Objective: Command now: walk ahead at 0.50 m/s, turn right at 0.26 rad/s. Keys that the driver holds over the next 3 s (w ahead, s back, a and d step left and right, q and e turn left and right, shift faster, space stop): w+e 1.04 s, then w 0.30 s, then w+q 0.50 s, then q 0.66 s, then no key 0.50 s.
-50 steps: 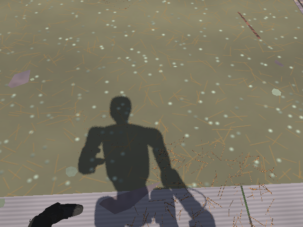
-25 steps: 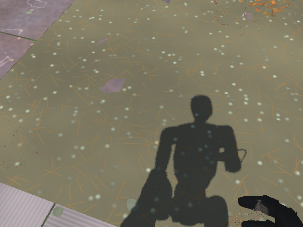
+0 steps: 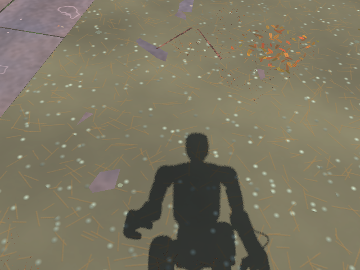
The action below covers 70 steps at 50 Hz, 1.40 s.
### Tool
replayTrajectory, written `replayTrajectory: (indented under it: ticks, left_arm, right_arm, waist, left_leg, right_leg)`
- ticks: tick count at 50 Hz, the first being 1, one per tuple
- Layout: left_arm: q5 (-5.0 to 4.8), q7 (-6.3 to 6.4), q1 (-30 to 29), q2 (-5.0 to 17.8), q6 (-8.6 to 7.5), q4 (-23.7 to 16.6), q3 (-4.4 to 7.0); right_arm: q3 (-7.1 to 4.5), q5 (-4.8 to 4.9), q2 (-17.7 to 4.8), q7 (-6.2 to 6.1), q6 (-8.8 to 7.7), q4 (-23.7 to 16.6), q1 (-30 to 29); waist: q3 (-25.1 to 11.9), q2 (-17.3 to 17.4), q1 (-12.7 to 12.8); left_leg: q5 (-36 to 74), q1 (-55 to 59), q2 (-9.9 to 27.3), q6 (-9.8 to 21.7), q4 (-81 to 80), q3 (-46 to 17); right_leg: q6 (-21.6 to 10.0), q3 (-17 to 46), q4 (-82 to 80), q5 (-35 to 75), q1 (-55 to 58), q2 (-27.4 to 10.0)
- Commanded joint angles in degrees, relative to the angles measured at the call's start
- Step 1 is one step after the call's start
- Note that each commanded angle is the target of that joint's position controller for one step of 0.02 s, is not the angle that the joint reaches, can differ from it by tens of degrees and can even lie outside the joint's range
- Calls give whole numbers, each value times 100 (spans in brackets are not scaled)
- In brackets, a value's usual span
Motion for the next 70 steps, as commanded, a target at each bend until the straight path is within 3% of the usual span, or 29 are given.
replayTrajectory:
  ticks: [1, 5, 8, 9, 10, 11, 12, 14, 15, 20, 29, 33, 34, 35, 36, 38, 39, 45, 52, 56, 58, 60, 61, 62, 63, 64, 66, 68, 70]
  left_arm:
    - [18, -35, -738, 233, -96, -517, -7]
    - [18, -25, -684, 215, -132, -572, -32]
    - [31, 27, 551, 539, -164, -240, 133]
    - [96, 56, 1332, 723, -214, -10, 237]
    - [127, 133, 2017, 1235, -213, 93, 396]
    - [18, 149, 1631, 1536, -165, 36, 470]
    - [-149, 141, 1381, 1361, -136, 16, 446]
    - [-106, 179, 950, 840, -153, -30, 308]
    - [-135, 209, 873, 734, -196, -28, 268]
    - [-166, 216, 1159, 996, -400, -9, 288]
    - [-85, 250, 1858, 1160, -307, -63, 331]
    - [-67, 262, 1258, 1370, -348, -289, 372]
    - [-118, 205, 1259, 1168, -389, -357, 312]
    - [-283, 198, 1547, 623, -404, -581, 173]
    - [-192, 201, 1943, 784, -358, -684, 175]
    - [1, 169, 1407, 975, -224, -480, 189]
    - [0, 112, 1278, 873, -189, -515, 178]
    - [77, -104, 728, 713, 50, -792, 128]
    - [50, -235, -499, 484, 11, -1205, -1]
    - [93, -236, -936, 457, -22, -1374, -44]
    - [142, -169, -792, 503, -57, -1336, -20]
    - [208, -72, 444, 606, -175, -929, 73]
    - [291, 9, 1406, 911, -222, -643, 186]
    - [257, 96, 1727, 1659, -239, -626, 345]
    - [24, 167, 1905, 1710, -175, -658, 391]
    - [-25, 218, 1539, 1534, -173, -559, 344]
    - [-37, 214, 1039, 921, -253, -456, 155]
    - [-58, 194, 777, 668, -340, -426, 56]
    - [-68, 187, 891, 740, -442, -304, 77]
  right_arm:
    - [-112, -32, -626, -87, -58, -119, 251]
    - [-114, -44, -768, -184, -28, 35, 229]
    - [-207, -67, -1116, -247, 99, 46, 85]
    - [-225, -18, -1195, -229, 124, -56, -137]
    - [-171, -10, -973, -196, 90, -318, -280]
    - [-123, 90, -582, -75, 43, -661, -184]
    - [-125, -21, -797, -30, -15, -714, -640]
    - [-117, 53, -828, 18, -130, -823, -939]
    - [-109, -32, -790, 19, -44, -871, -999]
    - [-37, -178, -607, 102, 321, -1133, -1320]
    - [63, -52, -721, 169, 241, -1798, -2966]
    - [-103, -46, -1156, 43, 107, -1426, -1474]
    - [-188, -140, -1423, -44, 39, -1310, -687]
    - [-293, -288, -1919, -131, 57, -1369, -113]
    - [-337, -210, -1983, -92, 154, -1356, -439]
    - [-120, -106, -969, -43, 216, -1486, -1157]
    - [-75, -111, -848, -36, 207, -1438, -1259]
    - [-147, 6, -985, 40, -44, -1085, -859]
    - [-203, -2, -1100, 47, -6, -820, -519]
    - [-222, -16, -1218, 22, 91, -556, -97]
    - [-231, -17, -1344, 8, 174, -418, 11]
    - [-202, 18, -1408, -5, 247, -345, -23]
    - [-130, 36, -1236, -5, 235, -471, -66]
    - [48, 120, -548, 119, 197, -887, 181]
    - [-114, 48, -1097, 84, 227, -885, -272]
    - [-131, 82, -1111, 93, 214, -1004, -720]
    - [-63, 64, -899, 126, 179, -894, -723]
    - [-63, -65, -825, 171, 369, -669, -290]
    - [-75, -60, -744, 239, 456, -616, -300]
  waist:
    - [618, 571, -94]
    - [463, 721, 19]
    - [-215, 959, 561]
    - [-576, 814, 996]
    - [-1108, 108, 1224]
    - [-1392, -1184, 668]
    - [-961, -68, 725]
    - [3, 628, 366]
    - [147, 683, 218]
    - [195, 281, 140]
    - [154, -111, 794]
    - [-396, -13, -33]
    - [-980, 346, -383]
    - [-1760, 1280, -433]
    - [-1951, 2189, 13]
    - [-458, 511, 102]
    - [-164, 560, 201]
    - [80, 802, 292]
    - [376, 772, 36]
    - [532, 796, -119]
    - [424, 859, -24]
    - [-310, 709, 594]
    - [-997, 404, 988]
    - [-1786, -1101, 838]
    - [-2031, -571, 1066]
    - [-1180, -209, 903]
    - [-284, 68, 428]
    - [-173, -73, 106]
    - [-57, -37, 51]
  left_leg:
    - [2522, 303, 1717, 268, -341, -329]
    - [5230, 709, 1751, 31, 494, 198]
    - [6753, 786, 1855, -46, 2528, 351]
    - [5762, 25, 1737, -87, 3789, 439]
    - [2912, -1365, 1315, -147, 5697, 488]
    - [-1578, -3758, -24, -411, 7529, -221]
    - [-1064, -4341, 483, -317, 7567, -1079]
    - [-373, -4117, 882, -358, 6752, -1003]
    - [-355, -3876, 1002, -456, 6412, -1019]
    - [-54, -3810, 1097, -833, 5124, -710]
    - [1200, -3775, 702, -751, 2658, -678]
    - [619, -1507, 394, -418, 1789, -708]
    - [264, -235, 1021, -197, 1652, -1253]
    - [-746, 1153, 2583, 173, 1364, -3198]
    - [-1008, 1208, 3146, 657, 714, -5242]
    - [-1422, -285, 2623, 518, 586, -3665]
    - [-877, -735, 2336, 352, 408, -2940]
    - [977, -1027, 2105, 414, -52, -1264]
    - [1507, -714, 1932, 250, -64, -45]
    - [2062, -303, 2088, 182, 120, 143]
    - [3521, -9, 2143, 141, 684, 282]
    - [4737, -174, 1982, 10, 2407, 621]
    - [3408, -1211, 1824, -106, 3767, 647]
    - [-881, -3565, 951, -432, 5878, 642]
    - [-1694, -4113, 588, -449, 6800, -368]
    - [-1180, -4466, 900, -375, 6871, -678]
    - [-677, -3954, 1203, -341, 5944, -729]
    - [-534, -3298, 1200, -412, 5583, -721]
    - [-287, -3353, 1130, -433, 5450, -716]
  right_leg:
    - [-126, -206, -612, 52, -364, 73]
    - [-493, -805, -1347, -530, 610, 495]
    - [-885, -918, -1682, -1174, 1938, 976]
    - [-1104, -549, -2128, -979, 3164, 891]
    - [-1521, 1081, -2116, -1156, 4516, -399]
    - [-2501, 4215, -2865, -623, 5774, -1557]
    - [-2368, 3743, -3142, -803, 5390, -1434]
    - [-1913, 2632, -3453, -97, 3976, -1075]
    - [-1755, 2231, -3506, 306, 3528, -814]
    - [-1548, 1519, -3715, 1092, 2984, -247]
    - [-1065, 1865, -3096, 1615, 3945, -220]
    - [-646, 1937, -1649, 2406, 3586, -38]
    - [-511, 1667, -391, 1607, 2981, 319]
    - [-331, 985, 1300, -1053, 1674, 946]
    - [-318, 719, 2172, -3150, 669, 1139]
    - [-277, 674, 2384, -2233, 432, 485]
    - [-232, 610, 2109, -2042, 561, 324]
    - [-39, 472, 1735, -1312, 272, 25]
    - [-18, 14, -117, -134, 222, -41]
    - [-278, -339, -1069, -746, 669, 166]
    - [-484, -515, -1391, -1324, 1142, 444]
    - [-732, -617, -2061, -1187, 2790, 880]
    - [-924, 146, -2081, -1370, 4382, 297]
    - [-1650, 3094, -2385, -1499, 6299, -1658]
    - [-1869, 4151, -2983, -662, 6144, -1989]
    - [-1735, 2946, -2885, 98, 5602, -1696]
    - [-1277, 1791, -3179, 806, 4171, -1113]
    - [-1095, 1226, -3534, 812, 3462, -853]
    - [-1126, 957, -3838, 741, 3308, -810]
Next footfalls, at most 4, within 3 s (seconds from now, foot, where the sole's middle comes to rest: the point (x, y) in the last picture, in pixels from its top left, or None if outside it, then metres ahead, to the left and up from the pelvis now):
0.18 right None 0.26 -0.08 -0.78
0.68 left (173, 243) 0.61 0.00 -0.78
1.22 right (256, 222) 0.69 -0.34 -0.78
1.76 left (251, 153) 1.04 -0.38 -0.78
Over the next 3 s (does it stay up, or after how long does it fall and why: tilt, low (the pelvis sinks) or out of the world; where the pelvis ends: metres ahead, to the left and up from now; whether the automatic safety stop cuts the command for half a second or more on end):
stays up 1.06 -0.47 0.00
